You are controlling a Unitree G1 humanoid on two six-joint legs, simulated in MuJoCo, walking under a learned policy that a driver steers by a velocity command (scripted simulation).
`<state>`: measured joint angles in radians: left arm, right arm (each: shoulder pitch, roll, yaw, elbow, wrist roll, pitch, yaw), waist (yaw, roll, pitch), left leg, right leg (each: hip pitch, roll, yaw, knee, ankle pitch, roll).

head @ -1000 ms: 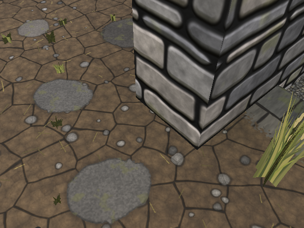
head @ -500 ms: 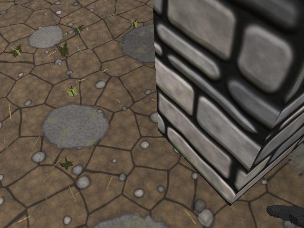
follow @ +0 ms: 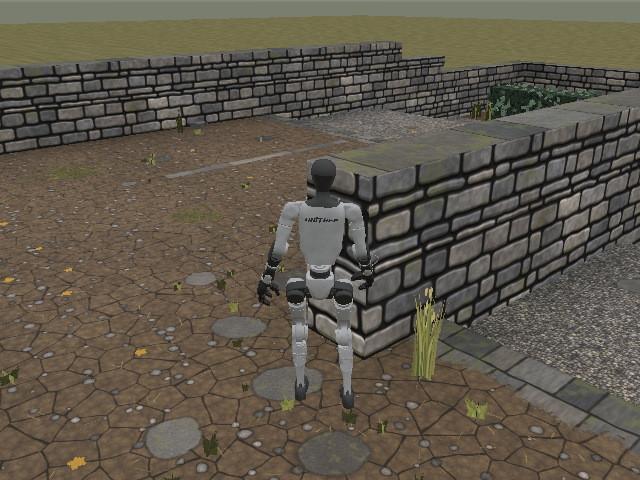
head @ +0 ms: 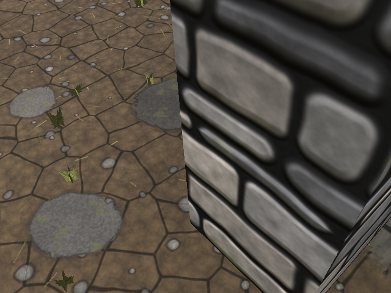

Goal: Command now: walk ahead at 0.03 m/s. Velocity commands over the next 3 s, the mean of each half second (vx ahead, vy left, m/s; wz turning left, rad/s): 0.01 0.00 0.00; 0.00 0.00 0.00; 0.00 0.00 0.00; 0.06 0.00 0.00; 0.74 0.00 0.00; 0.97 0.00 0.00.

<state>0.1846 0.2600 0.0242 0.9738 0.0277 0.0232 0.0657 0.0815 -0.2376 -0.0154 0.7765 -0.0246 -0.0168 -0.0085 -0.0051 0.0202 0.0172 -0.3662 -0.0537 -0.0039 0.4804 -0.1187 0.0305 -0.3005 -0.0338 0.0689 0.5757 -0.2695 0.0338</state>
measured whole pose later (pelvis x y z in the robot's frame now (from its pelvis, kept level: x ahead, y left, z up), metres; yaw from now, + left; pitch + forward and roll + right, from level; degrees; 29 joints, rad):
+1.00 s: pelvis +0.06 -0.03 +0.01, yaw +0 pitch -1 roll +0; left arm 0.18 0.24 0.01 1.15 0.01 -0.03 0.04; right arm 0.10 -0.25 -0.03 0.89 -0.01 -0.01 -0.01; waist 0.01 0.02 0.01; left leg -0.22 0.01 -0.02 0.40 -0.17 -0.02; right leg -0.11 0.02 0.04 0.42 -0.29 -0.01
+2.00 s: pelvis +0.07 -0.03 +0.02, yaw +1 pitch +0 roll +0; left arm 0.23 0.24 0.01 1.13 0.01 -0.05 0.04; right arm 0.12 -0.25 -0.03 0.92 -0.01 0.00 -0.02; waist 0.00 0.02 -0.01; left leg -0.20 0.00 -0.04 0.35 -0.15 -0.02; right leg -0.09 0.00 0.03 0.35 -0.27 0.00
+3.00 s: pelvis +0.09 -0.04 +0.02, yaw -1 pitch +0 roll +0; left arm 0.07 0.26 -0.05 0.98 -0.01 -0.09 0.01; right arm -0.01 -0.26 0.05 1.01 0.00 -0.08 -0.01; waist -0.01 -0.02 -0.01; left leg -0.11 0.04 -0.02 0.21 -0.11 -0.04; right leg 0.02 0.03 0.06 0.16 -0.18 -0.02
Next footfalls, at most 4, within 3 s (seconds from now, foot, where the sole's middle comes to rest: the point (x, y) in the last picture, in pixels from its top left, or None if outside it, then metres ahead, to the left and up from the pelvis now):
none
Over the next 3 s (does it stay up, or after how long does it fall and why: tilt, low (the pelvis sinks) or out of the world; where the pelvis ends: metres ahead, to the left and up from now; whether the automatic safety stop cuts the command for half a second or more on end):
stays up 0.09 -0.04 0.02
